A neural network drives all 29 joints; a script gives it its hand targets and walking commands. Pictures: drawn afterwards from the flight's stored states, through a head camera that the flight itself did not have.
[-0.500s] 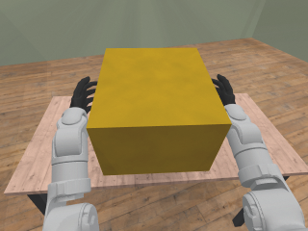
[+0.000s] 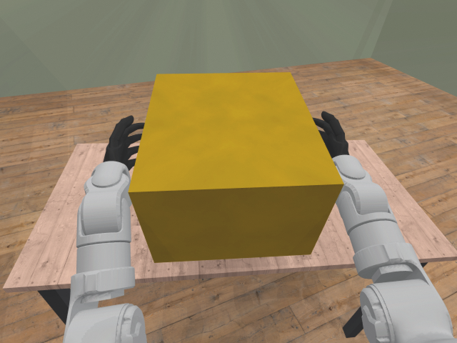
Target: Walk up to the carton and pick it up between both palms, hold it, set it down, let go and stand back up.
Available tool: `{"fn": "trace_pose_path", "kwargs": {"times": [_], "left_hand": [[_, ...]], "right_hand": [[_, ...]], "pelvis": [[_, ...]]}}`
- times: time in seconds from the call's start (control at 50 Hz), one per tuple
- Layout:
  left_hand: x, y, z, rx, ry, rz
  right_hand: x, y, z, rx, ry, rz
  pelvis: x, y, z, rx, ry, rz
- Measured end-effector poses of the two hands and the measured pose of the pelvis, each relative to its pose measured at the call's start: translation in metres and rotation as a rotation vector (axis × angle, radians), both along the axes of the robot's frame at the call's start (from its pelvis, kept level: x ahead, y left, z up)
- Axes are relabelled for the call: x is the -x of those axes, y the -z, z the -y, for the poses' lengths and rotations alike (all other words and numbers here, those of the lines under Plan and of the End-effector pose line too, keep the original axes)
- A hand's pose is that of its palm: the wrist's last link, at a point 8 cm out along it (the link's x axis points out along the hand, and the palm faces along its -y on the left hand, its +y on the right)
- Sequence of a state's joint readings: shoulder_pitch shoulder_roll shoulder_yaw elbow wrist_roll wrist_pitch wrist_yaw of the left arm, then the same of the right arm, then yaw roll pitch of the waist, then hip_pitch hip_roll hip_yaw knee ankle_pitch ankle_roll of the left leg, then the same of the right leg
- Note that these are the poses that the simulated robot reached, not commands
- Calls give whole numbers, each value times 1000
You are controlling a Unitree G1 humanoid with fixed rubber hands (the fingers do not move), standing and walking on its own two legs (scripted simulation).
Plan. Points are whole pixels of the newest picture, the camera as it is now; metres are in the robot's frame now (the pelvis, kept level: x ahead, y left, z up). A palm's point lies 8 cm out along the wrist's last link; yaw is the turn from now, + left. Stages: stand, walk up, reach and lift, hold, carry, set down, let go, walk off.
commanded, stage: hold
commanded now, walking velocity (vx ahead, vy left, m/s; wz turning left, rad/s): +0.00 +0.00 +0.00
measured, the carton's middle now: (228, 158) +0.40 +0.00 +0.15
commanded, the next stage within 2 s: none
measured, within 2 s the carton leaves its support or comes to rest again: neither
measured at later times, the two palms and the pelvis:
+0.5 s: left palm (118, 162) +0.35 +0.19 +0.18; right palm (334, 155) +0.36 -0.18 +0.19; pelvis +0.00 +0.00 +0.00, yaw +0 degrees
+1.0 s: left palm (118, 161) +0.35 +0.19 +0.19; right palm (334, 155) +0.36 -0.18 +0.19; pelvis +0.00 +0.00 +0.00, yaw +0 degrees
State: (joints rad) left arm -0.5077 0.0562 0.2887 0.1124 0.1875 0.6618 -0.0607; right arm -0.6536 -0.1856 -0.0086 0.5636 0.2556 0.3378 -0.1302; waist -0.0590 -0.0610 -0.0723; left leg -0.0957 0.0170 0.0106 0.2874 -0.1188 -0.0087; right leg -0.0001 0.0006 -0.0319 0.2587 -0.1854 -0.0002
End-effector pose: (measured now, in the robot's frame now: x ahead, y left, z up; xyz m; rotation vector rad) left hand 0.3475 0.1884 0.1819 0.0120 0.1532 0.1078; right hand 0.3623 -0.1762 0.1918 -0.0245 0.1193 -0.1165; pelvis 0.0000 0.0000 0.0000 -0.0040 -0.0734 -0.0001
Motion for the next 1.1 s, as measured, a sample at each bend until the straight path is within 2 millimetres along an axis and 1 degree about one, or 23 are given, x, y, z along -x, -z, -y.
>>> {"fn": "trace_pose_path", "kwargs": {"times": [0.32, 1.1], "left_hand": [[-2, -4, 0, 1, -2, 1], [-2, -2, 0, 2, -3, -1]], "right_hand": [[-2, -2, 0, -4, 0, 0], [-2, -1, 0, -2, -1, -3]], "pelvis": [[1, 0, 1, -1, 0, -1], [1, 0, 1, -1, 0, 0]]}}
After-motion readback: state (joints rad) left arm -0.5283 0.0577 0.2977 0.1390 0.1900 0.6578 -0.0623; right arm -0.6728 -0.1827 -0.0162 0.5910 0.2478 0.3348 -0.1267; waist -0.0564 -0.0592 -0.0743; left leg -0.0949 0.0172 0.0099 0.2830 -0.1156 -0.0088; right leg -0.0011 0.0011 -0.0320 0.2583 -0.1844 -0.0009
